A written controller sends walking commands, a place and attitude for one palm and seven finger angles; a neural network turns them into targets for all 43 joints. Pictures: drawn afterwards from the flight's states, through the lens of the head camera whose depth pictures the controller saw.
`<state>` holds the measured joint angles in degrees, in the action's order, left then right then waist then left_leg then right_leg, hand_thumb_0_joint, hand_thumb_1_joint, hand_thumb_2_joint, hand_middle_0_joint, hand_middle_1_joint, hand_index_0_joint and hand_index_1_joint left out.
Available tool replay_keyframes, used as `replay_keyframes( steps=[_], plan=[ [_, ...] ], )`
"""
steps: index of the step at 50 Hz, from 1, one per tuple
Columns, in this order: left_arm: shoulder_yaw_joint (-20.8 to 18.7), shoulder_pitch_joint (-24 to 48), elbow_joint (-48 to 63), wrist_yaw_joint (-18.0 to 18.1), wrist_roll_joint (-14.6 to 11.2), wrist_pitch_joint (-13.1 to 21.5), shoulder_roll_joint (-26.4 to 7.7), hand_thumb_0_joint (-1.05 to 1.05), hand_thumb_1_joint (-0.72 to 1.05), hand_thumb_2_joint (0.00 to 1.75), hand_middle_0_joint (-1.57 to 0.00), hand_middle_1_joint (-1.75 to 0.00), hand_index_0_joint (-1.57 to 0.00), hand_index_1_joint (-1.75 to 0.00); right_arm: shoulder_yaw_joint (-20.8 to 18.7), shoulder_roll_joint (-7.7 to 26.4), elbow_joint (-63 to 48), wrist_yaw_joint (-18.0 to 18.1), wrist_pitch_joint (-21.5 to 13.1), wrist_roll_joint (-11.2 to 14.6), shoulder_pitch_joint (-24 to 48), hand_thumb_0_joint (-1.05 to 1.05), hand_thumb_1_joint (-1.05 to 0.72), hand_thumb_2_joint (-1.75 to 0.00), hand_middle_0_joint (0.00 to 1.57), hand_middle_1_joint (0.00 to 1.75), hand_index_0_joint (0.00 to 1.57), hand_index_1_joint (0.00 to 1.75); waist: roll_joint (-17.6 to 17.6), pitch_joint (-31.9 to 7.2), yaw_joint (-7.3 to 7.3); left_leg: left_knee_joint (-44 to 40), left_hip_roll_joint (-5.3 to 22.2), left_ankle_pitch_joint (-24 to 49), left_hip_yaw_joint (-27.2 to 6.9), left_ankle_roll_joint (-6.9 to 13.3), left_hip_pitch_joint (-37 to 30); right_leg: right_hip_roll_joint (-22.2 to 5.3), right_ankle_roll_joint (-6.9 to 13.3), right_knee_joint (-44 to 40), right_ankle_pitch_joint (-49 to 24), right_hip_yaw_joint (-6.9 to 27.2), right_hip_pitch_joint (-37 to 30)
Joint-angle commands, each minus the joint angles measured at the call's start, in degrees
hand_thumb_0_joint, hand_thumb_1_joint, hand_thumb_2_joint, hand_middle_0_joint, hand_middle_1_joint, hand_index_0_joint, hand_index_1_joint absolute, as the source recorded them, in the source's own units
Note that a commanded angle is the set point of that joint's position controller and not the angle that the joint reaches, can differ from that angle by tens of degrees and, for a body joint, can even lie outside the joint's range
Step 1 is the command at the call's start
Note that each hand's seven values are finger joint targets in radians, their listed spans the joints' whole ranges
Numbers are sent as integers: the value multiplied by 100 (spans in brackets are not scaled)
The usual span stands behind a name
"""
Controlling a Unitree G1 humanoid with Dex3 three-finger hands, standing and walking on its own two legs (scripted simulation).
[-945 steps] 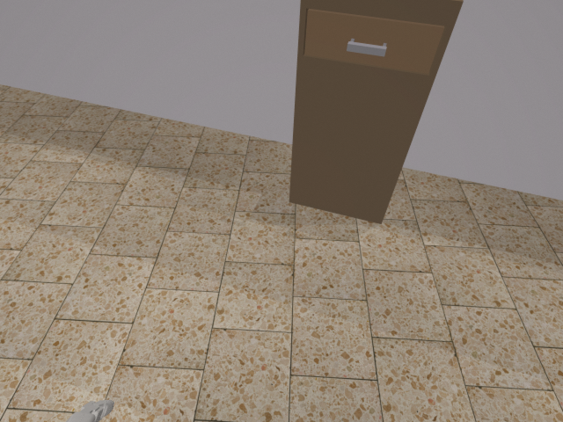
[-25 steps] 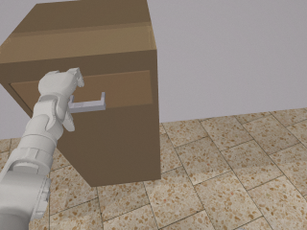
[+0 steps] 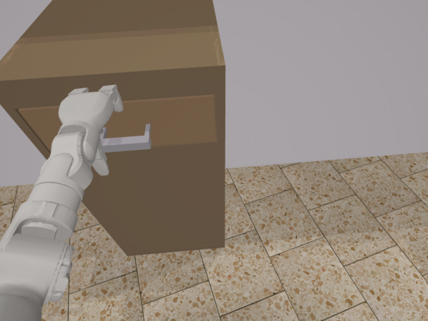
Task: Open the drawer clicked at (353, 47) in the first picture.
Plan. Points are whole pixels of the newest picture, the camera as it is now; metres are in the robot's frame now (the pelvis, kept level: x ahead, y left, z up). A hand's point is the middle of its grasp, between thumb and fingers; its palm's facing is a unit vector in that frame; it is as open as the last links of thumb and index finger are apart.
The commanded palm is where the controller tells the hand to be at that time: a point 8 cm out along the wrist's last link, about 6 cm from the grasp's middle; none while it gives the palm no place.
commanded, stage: re-aim the fingers above the handle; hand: left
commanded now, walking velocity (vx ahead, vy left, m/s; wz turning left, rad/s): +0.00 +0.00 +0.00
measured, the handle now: (124, 137) +0.49 +0.22 +0.06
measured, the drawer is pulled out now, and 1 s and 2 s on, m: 0.00 0.00 0.00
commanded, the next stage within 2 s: lower the fingers behind the handle in 1.38 s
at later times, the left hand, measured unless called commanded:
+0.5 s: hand (91, 141) +0.41 +0.25 +0.12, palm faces +0.05 -0.04 -1.00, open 13.8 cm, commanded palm +0.38 +0.23 +0.18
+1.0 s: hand (92, 152) +0.40 +0.24 +0.11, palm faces -0.10 -0.04 -0.99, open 13.8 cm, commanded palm +0.38 +0.23 +0.18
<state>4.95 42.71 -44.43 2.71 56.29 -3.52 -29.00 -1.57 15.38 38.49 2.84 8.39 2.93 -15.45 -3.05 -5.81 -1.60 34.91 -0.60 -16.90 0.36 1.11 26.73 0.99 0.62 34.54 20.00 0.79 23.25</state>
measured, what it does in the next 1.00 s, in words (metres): stands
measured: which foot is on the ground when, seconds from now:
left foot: down 0.00-1.00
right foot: down 0.00-1.00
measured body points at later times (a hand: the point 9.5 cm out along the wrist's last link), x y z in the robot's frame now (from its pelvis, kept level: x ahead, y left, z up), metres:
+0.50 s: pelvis +0.00 +0.00 +0.00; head +0.02 -0.03 +0.45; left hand +0.41 +0.24 +0.18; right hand +0.11 -0.26 -0.13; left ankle +0.00 +0.11 -0.73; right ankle -0.03 -0.12 -0.73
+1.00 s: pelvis +0.00 -0.01 +0.00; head +0.01 -0.04 +0.45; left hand +0.40 +0.24 +0.17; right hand +0.14 -0.25 -0.12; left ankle +0.00 +0.11 -0.73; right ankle -0.03 -0.12 -0.73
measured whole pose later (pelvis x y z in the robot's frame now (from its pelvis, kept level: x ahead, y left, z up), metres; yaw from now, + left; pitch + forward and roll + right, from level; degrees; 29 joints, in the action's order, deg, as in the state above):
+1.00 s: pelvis +0.00 -0.01 +0.00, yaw +1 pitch +5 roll +0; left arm 8.9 35.8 -36.4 -4.2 53.2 -7.5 -28.9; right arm 0.4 14.9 37.0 4.0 7.8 3.2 -12.2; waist -3.5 -4.8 0.4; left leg 32.3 -0.9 -15.4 -1.0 0.4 22.3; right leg 0.7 1.2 32.9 19.5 -0.5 18.9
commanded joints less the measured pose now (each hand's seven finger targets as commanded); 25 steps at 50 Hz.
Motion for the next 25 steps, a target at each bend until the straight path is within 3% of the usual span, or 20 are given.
replay_keyframes(
  steps=[1,3,4,6,9,14,15,16,18,19,20,23,25],
  plan=[
    [-454,2005,851,-9,7,42,-1422,0,-50,30,-30,-120,-30,-120,-237,776,-725,98,-121,-14,76,0,-90,-90,20,30,20,30,439,-1673,22,-236,-98,1968,111,197,-1034,82,124,-395,-2229,-115,-662],
    [-556,1925,994,-65,-19,159,-1502,0,-50,30,-30,-120,-30,-120,-257,787,-746,102,-117,-21,69,0,-90,-90,20,30,20,30,440,-1599,52,-249,-85,1946,115,194,-1030,92,122,-405,-2202,-116,-630],
    [-443,1923,1125,-88,-31,217,-1372,0,-50,30,-30,-120,-30,-120,-260,764,-789,105,-119,-10,86,0,-90,-90,20,30,20,30,368,-1575,35,-252,-99,1898,113,196,-1056,94,124,-421,-2138,-103,-591],
    [-555,2165,1667,-47,-53,439,-1503,0,-50,30,-30,-120,-30,-120,-299,742,-813,108,-151,-27,81,0,-90,-90,20,30,20,30,154,-1876,55,-221,-102,2008,73,207,-1246,104,138,-395,-2138,-71,-635],
    [-725,2359,1958,135,-33,625,-1654,0,-50,30,-30,-120,-30,-120,-333,708,-742,120,-188,-37,43,0,-90,-90,20,30,20,30,-76,-1937,12,-153,-108,2102,35,198,-1379,138,159,-343,-2098,-86,-471],
    [-805,2658,1677,528,0,525,-1679,0,-50,30,-30,-120,-30,-120,-343,693,-557,97,-273,-38,-30,0,-90,-90,20,30,20,30,-47,-1891,-48,-123,-111,2047,-3,171,-1358,170,169,-307,-1921,-140,-278],
    [-855,2668,1642,566,-5,464,-1747,0,-50,30,-30,-120,-30,-120,-343,713,-543,91,-275,-53,-51,0,-90,-90,20,30,20,30,-69,-2023,-32,-133,-115,2104,9,162,-1348,159,175,-316,-1954,-139,-399],
    [-1012,2473,1680,604,29,398,-1908,0,-50,30,-30,-120,-30,-120,-348,707,-555,70,-285,-50,-31,0,-90,-90,20,30,20,30,-154,-2242,102,-131,-114,2220,26,151,-1423,157,180,-269,-2082,-134,-531],
    [-1096,1620,1750,576,14,192,-1886,0,-50,30,-30,-120,-30,-120,-337,697,-692,38,-251,-56,136,0,-90,-90,20,30,20,30,-96,-2364,287,-151,-124,2446,76,148,-1382,144,182,-232,-2384,-131,-837],
    [-807,1315,1870,506,-36,69,-1528,0,-50,30,-30,-120,-30,-120,-319,685,-766,-5,-248,-45,245,0,-90,-90,20,30,20,30,-103,-2273,283,-164,-120,2525,111,150,-1377,127,169,-246,-2520,-133,-869],
    [-724,882,1890,393,-129,-43,-1309,0,-50,30,-30,-120,-30,-120,-330,699,-830,-59,-236,-21,287,0,-90,-90,20,30,20,30,119,-2255,289,-184,-104,2636,106,154,-1370,122,167,-279,-2604,-157,-985],
    [-369,-10,2585,67,-307,-338,-905,0,-50,30,-30,-120,-30,-120,-292,743,-1075,-130,-186,24,592,0,-90,-90,20,30,20,30,450,-1815,305,-278,-56,2601,115,192,-1373,109,106,-356,-2682,-169,-998],
    [-61,-151,3134,-138,-406,-402,-607,0,-50,30,-30,-120,-30,-120,-263,729,-1205,-112,-157,56,781,0,-90,-90,20,30,20,30,563,-1664,204,-326,-72,2579,91,221,-1491,95,91,-437,-2621,-180,-974]
  ],
)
